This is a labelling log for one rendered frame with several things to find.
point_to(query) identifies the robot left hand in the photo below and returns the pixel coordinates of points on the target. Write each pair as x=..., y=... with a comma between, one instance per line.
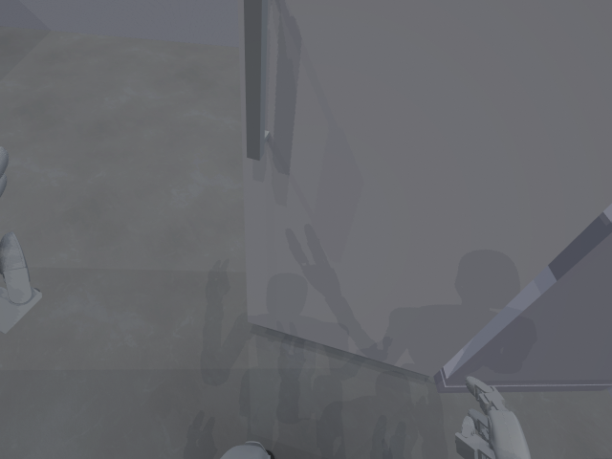
x=19, y=297

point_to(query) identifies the robot right hand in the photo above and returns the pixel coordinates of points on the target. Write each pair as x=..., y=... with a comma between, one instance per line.
x=502, y=435

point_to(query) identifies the left robot shin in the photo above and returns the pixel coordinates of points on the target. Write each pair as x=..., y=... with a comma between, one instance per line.
x=252, y=443

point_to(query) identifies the fridge door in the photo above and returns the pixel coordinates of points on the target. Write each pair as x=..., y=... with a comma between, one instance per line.
x=427, y=159

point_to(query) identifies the handle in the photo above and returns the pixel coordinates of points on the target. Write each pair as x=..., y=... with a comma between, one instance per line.
x=255, y=25

